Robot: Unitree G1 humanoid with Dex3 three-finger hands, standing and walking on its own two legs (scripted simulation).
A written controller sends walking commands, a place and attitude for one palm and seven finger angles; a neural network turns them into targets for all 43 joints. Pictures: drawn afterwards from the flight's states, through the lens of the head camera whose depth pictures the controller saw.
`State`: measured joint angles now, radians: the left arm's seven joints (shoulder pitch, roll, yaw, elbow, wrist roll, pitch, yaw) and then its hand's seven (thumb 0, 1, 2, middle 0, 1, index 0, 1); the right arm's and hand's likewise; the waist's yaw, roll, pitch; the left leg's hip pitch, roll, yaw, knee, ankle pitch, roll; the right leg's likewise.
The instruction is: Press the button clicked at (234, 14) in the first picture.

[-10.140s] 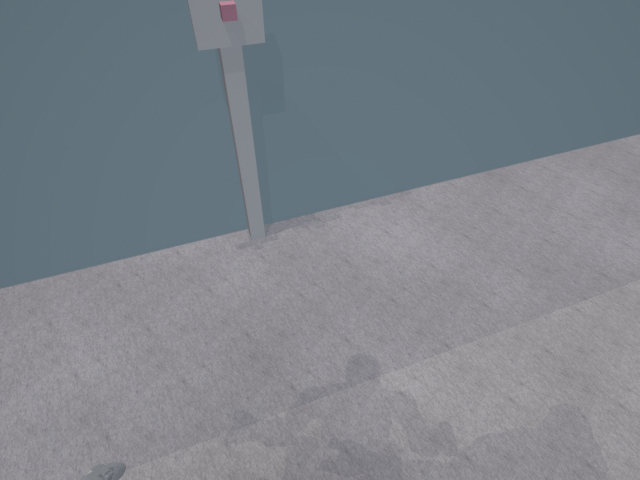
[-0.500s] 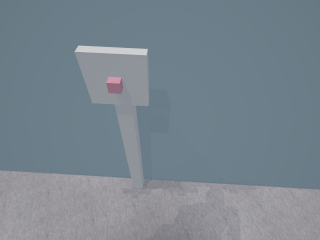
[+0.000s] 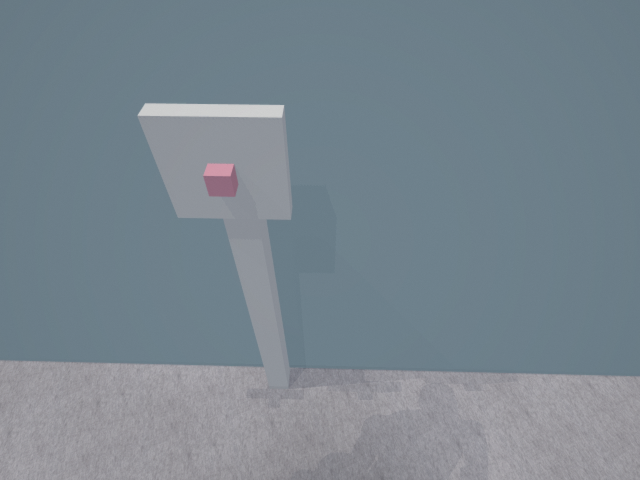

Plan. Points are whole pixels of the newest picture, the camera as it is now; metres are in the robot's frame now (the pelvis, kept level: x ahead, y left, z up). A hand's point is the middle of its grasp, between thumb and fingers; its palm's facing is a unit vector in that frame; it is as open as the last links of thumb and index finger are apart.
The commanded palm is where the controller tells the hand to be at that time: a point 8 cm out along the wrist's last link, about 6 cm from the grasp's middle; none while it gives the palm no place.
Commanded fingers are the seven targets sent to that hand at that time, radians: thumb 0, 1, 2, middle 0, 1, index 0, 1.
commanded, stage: look again from close up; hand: left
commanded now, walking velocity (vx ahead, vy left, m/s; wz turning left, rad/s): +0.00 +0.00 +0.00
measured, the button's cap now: (222, 178) +0.47 +0.16 +0.13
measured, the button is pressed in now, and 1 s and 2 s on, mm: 0 0 0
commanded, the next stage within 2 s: raise the hand and make a fist in 0.20 s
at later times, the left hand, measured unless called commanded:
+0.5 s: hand (185, 432) +0.18 +0.17 -0.02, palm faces +0.22 -0.97 -0.13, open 6.8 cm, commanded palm +0.11 +0.21 -0.04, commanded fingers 0.00 0.90 0.90 -0.50 -0.63 -0.50 -0.63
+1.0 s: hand (189, 443) +0.16 +0.16 +0.01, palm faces -0.01 -1.00 -0.05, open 3.6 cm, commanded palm +0.12 +0.22 +0.02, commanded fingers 0.00 0.90 0.90 -1.19 -1.38 -1.19 -1.38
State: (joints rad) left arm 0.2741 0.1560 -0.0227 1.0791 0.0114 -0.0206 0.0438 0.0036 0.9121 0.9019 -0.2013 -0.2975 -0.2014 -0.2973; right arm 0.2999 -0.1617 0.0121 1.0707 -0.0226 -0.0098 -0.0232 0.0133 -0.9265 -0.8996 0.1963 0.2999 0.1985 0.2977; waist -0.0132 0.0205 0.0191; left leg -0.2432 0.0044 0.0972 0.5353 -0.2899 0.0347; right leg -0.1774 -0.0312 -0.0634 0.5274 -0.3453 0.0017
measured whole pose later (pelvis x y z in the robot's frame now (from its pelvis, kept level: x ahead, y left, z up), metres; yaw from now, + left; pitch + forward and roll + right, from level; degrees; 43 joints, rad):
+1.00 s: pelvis -0.04 -0.04 -0.05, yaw +3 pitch +9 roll -1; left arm 0.38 0.26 0.19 0.01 -0.31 -0.33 -0.36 0.01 0.90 0.90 -0.93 -1.09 -0.93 -1.09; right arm 0.23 -0.20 0.03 0.59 0.04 -0.19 -0.07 0.01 -0.91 -0.90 0.20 0.30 0.20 0.30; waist 0.00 0.03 -0.10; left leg -0.71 0.06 -0.01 0.96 -0.40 -0.03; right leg -0.61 0.01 -0.14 0.95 -0.50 -0.06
